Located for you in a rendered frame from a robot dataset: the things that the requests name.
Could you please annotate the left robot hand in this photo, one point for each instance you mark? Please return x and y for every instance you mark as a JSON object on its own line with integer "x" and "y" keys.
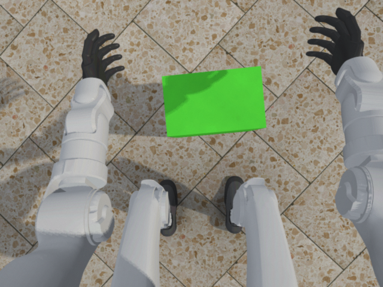
{"x": 92, "y": 65}

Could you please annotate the left robot foot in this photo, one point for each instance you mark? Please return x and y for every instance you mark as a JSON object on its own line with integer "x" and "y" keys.
{"x": 170, "y": 187}

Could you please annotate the right robot upper arm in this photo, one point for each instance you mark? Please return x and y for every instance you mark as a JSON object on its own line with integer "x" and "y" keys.
{"x": 359, "y": 198}

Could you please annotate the right robot forearm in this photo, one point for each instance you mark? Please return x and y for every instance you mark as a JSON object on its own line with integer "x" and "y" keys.
{"x": 359, "y": 84}

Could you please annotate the left robot forearm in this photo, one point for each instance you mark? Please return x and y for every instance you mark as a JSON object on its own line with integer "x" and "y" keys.
{"x": 81, "y": 165}

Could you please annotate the carton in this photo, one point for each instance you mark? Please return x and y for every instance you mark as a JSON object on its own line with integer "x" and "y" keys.
{"x": 214, "y": 102}

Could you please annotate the left robot upper arm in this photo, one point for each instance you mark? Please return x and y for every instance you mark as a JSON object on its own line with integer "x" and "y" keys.
{"x": 70, "y": 226}

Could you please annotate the right robot hand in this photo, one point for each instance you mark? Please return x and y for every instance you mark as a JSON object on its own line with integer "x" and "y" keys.
{"x": 346, "y": 44}

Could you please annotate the right robot shin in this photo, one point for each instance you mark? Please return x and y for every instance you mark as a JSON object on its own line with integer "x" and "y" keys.
{"x": 252, "y": 181}

